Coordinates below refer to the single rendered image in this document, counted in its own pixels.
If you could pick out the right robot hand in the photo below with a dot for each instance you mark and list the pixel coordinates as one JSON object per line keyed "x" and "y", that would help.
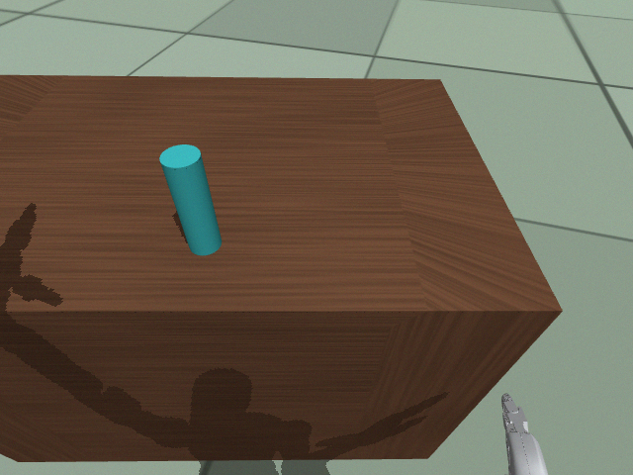
{"x": 523, "y": 450}

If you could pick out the can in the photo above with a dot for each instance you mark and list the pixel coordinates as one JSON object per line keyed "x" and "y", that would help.
{"x": 185, "y": 174}

